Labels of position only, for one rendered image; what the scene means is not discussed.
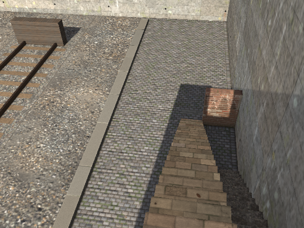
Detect stairs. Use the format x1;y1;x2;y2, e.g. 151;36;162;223
142;118;238;228

